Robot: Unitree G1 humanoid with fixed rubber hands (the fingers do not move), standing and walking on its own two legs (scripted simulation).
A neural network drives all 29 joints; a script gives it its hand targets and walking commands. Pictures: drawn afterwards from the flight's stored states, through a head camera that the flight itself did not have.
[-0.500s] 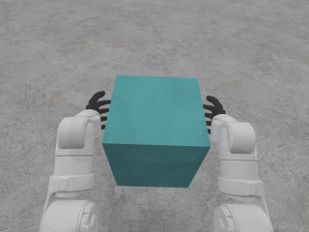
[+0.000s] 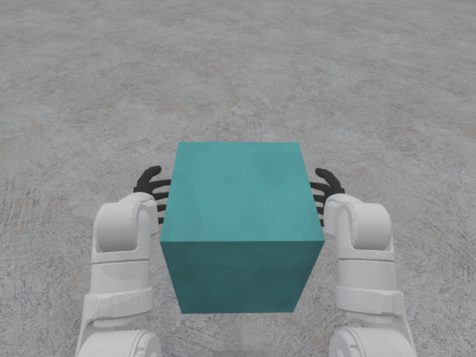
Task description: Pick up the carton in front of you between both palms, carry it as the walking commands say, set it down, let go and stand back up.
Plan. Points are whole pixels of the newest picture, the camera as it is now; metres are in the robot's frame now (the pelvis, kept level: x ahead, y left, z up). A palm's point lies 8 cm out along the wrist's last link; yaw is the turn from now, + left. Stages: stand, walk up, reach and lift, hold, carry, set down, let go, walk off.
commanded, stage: carry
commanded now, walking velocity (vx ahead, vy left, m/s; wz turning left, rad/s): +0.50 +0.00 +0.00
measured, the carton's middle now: (238, 230) +0.35 +0.00 +0.05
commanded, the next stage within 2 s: none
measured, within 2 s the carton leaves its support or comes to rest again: neither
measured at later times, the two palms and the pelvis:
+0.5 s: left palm (151, 137) +0.56 +0.18 +0.10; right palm (288, 137) +0.55 -0.12 +0.11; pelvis +0.29 +0.03 +0.00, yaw -2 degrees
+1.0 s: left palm (185, 85) +0.84 +0.14 +0.08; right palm (285, 88) +0.85 -0.16 +0.07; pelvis +0.58 -0.02 +0.01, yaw +1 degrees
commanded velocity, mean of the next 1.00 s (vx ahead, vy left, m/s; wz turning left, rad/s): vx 0.50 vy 0.00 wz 0.00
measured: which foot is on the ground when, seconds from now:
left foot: up 0.00-0.40, down 0.42-0.90, up 0.92-1.00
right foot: down 0.00-0.46, up 0.48-0.86, down 0.88-1.00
